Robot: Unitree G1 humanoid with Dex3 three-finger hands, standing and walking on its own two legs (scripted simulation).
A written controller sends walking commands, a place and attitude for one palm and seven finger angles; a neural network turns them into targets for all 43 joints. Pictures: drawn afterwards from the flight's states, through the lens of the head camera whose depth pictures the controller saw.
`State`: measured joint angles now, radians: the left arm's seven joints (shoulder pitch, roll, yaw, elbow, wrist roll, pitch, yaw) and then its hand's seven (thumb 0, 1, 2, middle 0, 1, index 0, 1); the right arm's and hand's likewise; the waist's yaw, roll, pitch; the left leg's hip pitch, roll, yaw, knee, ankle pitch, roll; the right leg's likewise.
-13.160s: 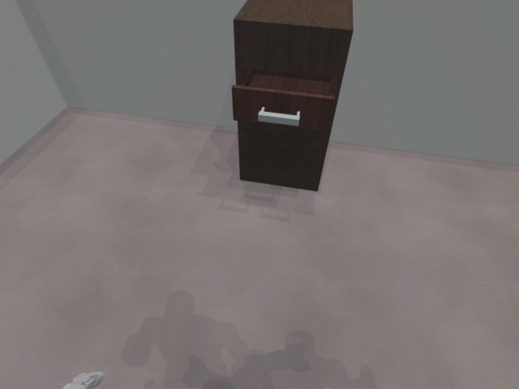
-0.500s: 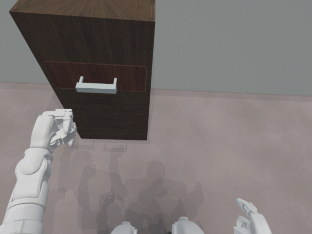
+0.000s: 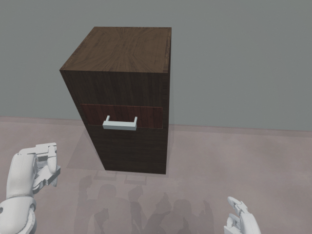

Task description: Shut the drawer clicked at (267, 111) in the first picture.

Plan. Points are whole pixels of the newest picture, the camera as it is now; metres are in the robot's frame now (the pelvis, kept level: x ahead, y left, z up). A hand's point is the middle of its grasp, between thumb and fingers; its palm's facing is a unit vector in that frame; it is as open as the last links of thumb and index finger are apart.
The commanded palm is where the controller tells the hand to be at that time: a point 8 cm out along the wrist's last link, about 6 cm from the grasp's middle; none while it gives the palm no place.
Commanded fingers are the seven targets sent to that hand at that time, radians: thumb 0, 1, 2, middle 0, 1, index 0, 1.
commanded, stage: draw the hand back to the body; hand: left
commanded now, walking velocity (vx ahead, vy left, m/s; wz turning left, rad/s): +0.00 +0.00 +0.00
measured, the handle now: (120, 121) +0.63 +0.25 -0.19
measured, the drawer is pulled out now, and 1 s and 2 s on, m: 0.00 0.00 0.00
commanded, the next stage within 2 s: step back with the hand held close in 0.32 s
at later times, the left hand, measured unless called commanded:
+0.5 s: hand (39, 183) +0.16 +0.23 +0.17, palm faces +0.40 -0.83 -0.39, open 3.3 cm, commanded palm +0.11 +0.26 +0.18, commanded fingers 0.00 0.90 0.90 -1.40 -1.60 -1.40 -1.60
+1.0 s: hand (10, 203) +0.13 +0.25 +0.17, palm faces +0.36 -0.79 -0.50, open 3.3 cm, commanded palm +0.07 +0.29 +0.18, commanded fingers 0.00 0.90 0.90 -1.40 -1.60 -1.40 -1.60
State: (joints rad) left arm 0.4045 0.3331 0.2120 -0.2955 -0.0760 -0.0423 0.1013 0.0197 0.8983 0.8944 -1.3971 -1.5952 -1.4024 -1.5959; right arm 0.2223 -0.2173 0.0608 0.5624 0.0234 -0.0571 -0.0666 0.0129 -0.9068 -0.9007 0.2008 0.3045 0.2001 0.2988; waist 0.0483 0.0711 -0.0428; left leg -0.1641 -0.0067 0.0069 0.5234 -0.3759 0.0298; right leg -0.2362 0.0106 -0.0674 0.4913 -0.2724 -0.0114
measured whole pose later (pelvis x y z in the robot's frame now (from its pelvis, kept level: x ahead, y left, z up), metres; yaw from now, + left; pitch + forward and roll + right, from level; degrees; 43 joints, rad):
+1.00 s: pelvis -0.07 +0.02 +0.00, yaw -2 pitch +1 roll +1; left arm 0.60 0.37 0.38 -0.51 -0.04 -0.22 0.12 0.02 0.89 0.89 -1.40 -1.59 -1.41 -1.60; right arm 0.17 -0.22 0.00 0.54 0.01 -0.03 -0.08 0.01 -0.91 -0.90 0.20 0.30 0.20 0.30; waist 0.02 0.03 0.00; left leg -0.26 -0.05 0.06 0.52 -0.27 0.06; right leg -0.36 -0.03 -0.01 0.52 -0.17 0.01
